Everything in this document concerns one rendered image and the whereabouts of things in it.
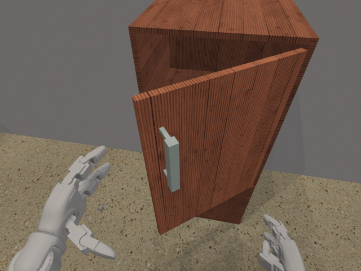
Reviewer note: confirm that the left robot hand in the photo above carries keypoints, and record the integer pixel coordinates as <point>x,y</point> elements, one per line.
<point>69,196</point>

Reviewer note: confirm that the cupboard door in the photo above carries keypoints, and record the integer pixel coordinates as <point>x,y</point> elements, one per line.
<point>224,123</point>

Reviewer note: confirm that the robot left forearm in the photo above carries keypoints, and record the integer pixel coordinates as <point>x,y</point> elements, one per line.
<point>42,252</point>

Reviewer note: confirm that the handle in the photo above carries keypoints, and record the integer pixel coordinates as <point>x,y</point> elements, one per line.
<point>172,171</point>

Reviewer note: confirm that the right robot hand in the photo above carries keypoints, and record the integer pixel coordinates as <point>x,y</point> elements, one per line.
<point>286,253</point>

